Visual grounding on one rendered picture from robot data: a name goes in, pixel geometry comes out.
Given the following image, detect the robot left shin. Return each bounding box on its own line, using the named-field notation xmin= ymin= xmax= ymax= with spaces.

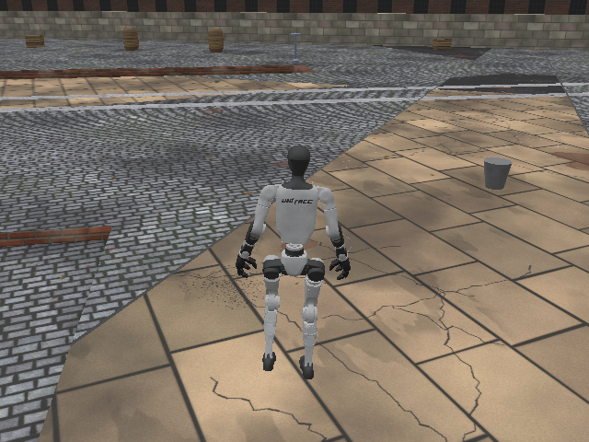
xmin=263 ymin=295 xmax=277 ymax=359

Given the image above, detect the robot right upper arm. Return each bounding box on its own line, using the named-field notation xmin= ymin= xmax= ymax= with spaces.
xmin=317 ymin=186 xmax=340 ymax=238

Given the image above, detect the robot right forearm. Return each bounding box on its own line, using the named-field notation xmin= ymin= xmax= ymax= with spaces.
xmin=330 ymin=224 xmax=348 ymax=262

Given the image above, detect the robot left upper arm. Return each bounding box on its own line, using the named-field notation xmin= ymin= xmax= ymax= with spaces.
xmin=250 ymin=184 xmax=279 ymax=235

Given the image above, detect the robot left forearm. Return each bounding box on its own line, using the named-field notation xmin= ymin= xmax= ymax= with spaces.
xmin=239 ymin=220 xmax=260 ymax=259

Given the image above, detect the robot right shin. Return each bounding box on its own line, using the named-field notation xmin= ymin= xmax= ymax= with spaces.
xmin=303 ymin=307 xmax=318 ymax=367

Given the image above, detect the robot shin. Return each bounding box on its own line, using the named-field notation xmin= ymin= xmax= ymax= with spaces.
xmin=303 ymin=307 xmax=318 ymax=367
xmin=263 ymin=295 xmax=277 ymax=359

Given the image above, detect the robot left hand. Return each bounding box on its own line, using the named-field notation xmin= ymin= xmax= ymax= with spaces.
xmin=236 ymin=254 xmax=257 ymax=278

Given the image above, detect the robot right hand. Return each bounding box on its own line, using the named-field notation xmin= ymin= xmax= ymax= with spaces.
xmin=329 ymin=258 xmax=351 ymax=280

